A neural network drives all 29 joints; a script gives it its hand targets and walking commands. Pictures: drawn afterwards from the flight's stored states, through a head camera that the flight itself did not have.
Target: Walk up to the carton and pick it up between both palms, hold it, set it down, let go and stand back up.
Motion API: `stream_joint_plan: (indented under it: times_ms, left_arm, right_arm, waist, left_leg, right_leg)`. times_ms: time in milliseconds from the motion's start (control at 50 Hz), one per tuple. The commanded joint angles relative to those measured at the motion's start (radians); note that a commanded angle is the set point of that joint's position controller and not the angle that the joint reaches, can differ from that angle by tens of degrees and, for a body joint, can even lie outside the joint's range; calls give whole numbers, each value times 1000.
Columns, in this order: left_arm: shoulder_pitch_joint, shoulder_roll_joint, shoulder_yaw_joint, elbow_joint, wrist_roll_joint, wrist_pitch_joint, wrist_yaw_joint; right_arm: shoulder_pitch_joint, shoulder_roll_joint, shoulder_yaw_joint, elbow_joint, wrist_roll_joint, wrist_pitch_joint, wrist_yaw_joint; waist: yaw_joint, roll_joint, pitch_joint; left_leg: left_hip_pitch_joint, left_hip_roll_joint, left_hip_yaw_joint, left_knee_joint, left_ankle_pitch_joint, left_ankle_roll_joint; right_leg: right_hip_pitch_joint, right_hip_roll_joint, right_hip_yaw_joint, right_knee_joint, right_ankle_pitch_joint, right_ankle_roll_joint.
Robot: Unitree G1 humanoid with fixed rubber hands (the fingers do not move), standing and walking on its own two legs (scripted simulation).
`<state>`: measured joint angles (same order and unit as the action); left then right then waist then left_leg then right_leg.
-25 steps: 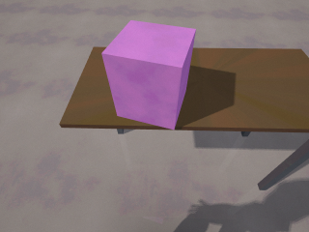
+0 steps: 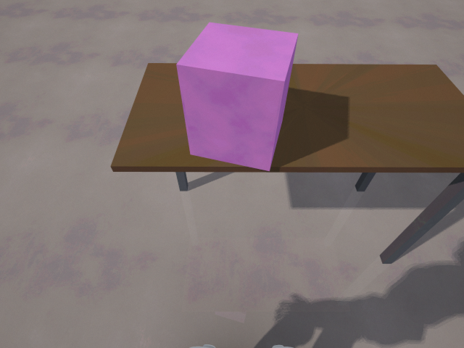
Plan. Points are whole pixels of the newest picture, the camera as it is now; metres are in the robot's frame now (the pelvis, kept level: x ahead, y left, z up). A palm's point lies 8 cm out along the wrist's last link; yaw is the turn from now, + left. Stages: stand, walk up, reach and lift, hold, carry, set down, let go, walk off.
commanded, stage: walk up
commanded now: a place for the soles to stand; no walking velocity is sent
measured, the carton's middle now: (240, 98) +0.66 +0.01 +0.06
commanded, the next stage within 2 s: none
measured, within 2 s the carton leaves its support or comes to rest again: neither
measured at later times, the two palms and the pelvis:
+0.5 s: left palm out of the picture +0.01 +0.29 -0.11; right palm out of the picture +0.00 -0.31 -0.12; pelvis -0.03 -0.01 +0.00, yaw +1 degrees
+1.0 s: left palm out of the picture +0.10 +0.26 -0.10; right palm out of the picture +0.10 -0.33 -0.12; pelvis +0.05 -0.03 +0.01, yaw +3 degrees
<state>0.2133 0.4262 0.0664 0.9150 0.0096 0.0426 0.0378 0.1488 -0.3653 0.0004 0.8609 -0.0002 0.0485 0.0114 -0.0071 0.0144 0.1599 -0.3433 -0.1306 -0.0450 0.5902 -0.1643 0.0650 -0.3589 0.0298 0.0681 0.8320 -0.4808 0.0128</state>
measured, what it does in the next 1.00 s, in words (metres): steps on the spot: right foot, then left foot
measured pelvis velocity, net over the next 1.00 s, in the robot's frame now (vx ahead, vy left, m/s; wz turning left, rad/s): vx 0.05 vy -0.03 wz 0.05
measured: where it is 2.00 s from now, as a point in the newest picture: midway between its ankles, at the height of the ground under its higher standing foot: outside the picture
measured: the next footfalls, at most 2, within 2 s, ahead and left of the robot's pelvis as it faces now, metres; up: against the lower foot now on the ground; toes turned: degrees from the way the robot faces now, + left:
right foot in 0.06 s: +0.07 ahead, -0.13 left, +0.00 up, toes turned +4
left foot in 0.44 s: +0.00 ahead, +0.08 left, +0.00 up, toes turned -4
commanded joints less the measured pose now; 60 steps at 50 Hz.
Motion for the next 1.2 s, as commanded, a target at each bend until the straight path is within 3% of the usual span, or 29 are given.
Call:
stream_joint_plan:
  times_ms: [0,20,40,60,80,120,160,260,340,360,380,400,420,480,580,640,660,680,700,720,740,760,800,920,980,1000,1060,1120,1180]
  left_arm:
    - [267,191,74,48,12,-27,-19]
    - [293,199,78,53,16,-34,-18]
    - [264,201,79,39,18,-42,-19]
    - [201,240,78,7,34,-50,-17]
    - [26,323,100,-48,45,-57,-7]
    - [-139,244,81,-132,39,-73,8]
    - [-88,195,73,-126,33,-92,7]
    - [19,223,83,-104,37,-74,-21]
    - [-52,230,82,-106,37,-45,-36]
    - [-43,189,69,-97,34,-36,-36]
    - [-30,159,62,-92,27,-32,-37]
    - [-54,79,45,-117,8,-31,-38]
    - [-62,146,63,-102,12,-37,-36]
    - [49,168,70,-34,14,-48,-43]
    - [-30,148,50,-77,22,-73,-43]
    - [3,129,38,-69,16,-104,-33]
    - [60,122,40,-42,14,-112,-27]
    - [138,161,51,-27,16,-120,-21]
    - [165,225,64,-20,14,-124,-16]
    - [120,220,60,-25,-1,-122,-16]
    - [102,210,51,-35,3,-122,-20]
    - [94,197,43,-34,2,-120,-19]
    - [36,174,38,-43,-5,-113,-14]
    - [-45,159,24,-53,-17,-95,-11]
    - [-59,137,25,-59,-30,-83,-13]
    - [-76,121,21,-52,-27,-76,-16]
    - [-84,107,17,-37,-17,-63,-20]
    - [-80,136,23,-11,-12,-76,-23]
    - [-131,140,19,-24,-14,-75,-22]
  right_arm:
    - [-95,-279,-123,-77,-38,-1,-12]
    - [-129,-266,-116,-79,-32,3,-11]
    - [-80,-232,-111,-64,-31,8,-11]
    - [-55,-203,-111,-55,-14,8,-11]
    - [4,-215,-126,-36,-20,5,-10]
    - [132,-227,-129,11,-16,5,5]
    - [154,-216,-126,24,-16,-5,12]
    - [129,-226,-100,47,-4,-32,8]
    - [277,-198,-101,110,-1,-55,2]
    - [324,-188,-102,131,-4,-62,-7]
    - [351,-225,-114,136,-10,-69,-16]
    - [284,-297,-122,106,-42,-79,-22]
    - [196,-347,-134,68,-46,-87,-25]
    - [51,-291,-115,35,-28,-101,-31]
    - [158,-267,-107,40,-23,-111,-25]
    - [123,-259,-98,24,-8,-102,-24]
    - [92,-233,-89,18,-3,-96,-25]
    - [85,-180,-76,-3,1,-93,-28]
    - [95,-137,-58,-12,14,-94,-31]
    - [113,-150,-58,11,6,-80,-36]
    - [107,-197,-65,27,1,-73,-42]
    - [90,-216,-63,37,1,-73,-40]
    - [86,-208,-74,40,-2,-74,-33]
    - [118,-166,-70,64,-4,-88,-43]
    - [96,-225,-80,66,-12,-105,-50]
    - [61,-227,-75,59,-8,-108,-46]
    - [5,-238,-63,42,-2,-115,-45]
    - [-11,-205,-57,42,8,-107,-48]
    - [25,-200,-56,63,3,-100,-48]
  waist:
    - [86,143,-98]
    - [108,121,-71]
    - [83,-18,-73]
    - [70,-253,-28]
    - [15,-277,19]
    - [-58,-119,54]
    - [-37,-72,-37]
    - [26,-196,-157]
    - [-58,-201,-146]
    - [-74,-151,-145]
    - [-92,15,-126]
    - [-80,135,-29]
    - [-54,-2,52]
    - [29,66,11]
    - [-29,106,-122]
    - [3,133,-179]
    - [34,102,-220]
    - [65,25,-299]
    - [67,-169,-318]
    - [48,-131,-300]
    - [31,-118,-256]
    - [32,-70,-208]
    - [18,-153,-106]
    - [-21,-141,-169]
    - [5,-57,-212]
    - [16,-9,-213]
    - [28,34,-164]
    - [22,15,-213]
    - [-2,15,-220]
  left_leg:
    - [-241,271,-344,-391,-547,-8]
    - [-328,248,-308,-347,-575,-18]
    - [-350,177,-256,-190,-613,-35]
    - [-351,17,-134,139,-552,-76]
    - [-181,-38,-95,490,-348,-94]
    - [-48,2,-132,577,-258,-66]
    - [-39,33,-130,512,-241,-55]
    - [-38,53,2,215,-416,-66]
    - [269,61,97,-65,-214,-18]
    - [356,79,51,-137,-146,-5]
    - [406,149,-148,-264,-270,16]
    - [326,367,-640,-426,-579,51]
    - [180,446,-739,-479,-743,92]
    - [122,394,-545,-450,-541,102]
    - [375,352,-385,-208,55,138]
    - [303,301,-240,-32,420,117]
    - [236,269,-184,41,432,83]
    - [151,195,-139,198,298,33]
    - [-37,92,-76,324,21,-30]
    - [-129,47,-35,335,-432,-54]
    - [-146,73,-78,337,-503,-35]
    - [-127,91,-69,329,-476,-31]
    - [-105,110,-68,303,-425,-36]
    - [139,138,1,-26,-131,-42]
    - [264,228,-173,-125,346,13]
    - [239,269,-243,-141,351,44]
    - [157,340,-299,-160,277,100]
    - [164,241,-174,-69,307,12]
    - [210,215,-146,-84,311,-3]
  right_leg:
    - [344,-30,-79,-193,18,-93]
    - [397,-30,-54,-233,38,-104]
    - [373,-84,97,-362,-105,-129]
    - [169,-282,470,-621,-460,-208]
    - [-128,-424,638,-733,-592,-268]
    - [-215,-346,462,-699,-379,-251]
    - [-25,-289,357,-602,-157,-216]
    - [236,-258,323,-587,-247,-199]
    - [34,-204,194,-511,-212,-174]
    - [-24,-166,161,-394,-187,-151]
    - [-128,-82,75,-184,-157,-97]
    - [-311,57,6,35,-65,-36]
    - [-356,26,79,118,2,-35]
    - [-157,-60,72,105,67,-26]
    - [-169,-81,-18,-59,46,-25]
    - [55,-48,-81,-286,151,-54]
    - [200,-37,-66,-376,281,-75]
    - [376,-111,85,-438,429,-106]
    - [521,-282,356,-447,686,-161]
    - [543,-376,499,-445,718,-220]
    - [476,-401,536,-429,685,-287]
    - [412,-370,472,-440,627,-261]
    - [334,-325,377,-472,623,-238]
    - [261,-244,157,-316,971,-160]
    - [181,-114,58,-205,684,-71]
    - [166,-71,43,-196,501,-48]
    - [168,-57,25,-222,246,-48]
    - [262,-108,70,-337,546,-76]
    - [239,-132,87,-307,602,-94]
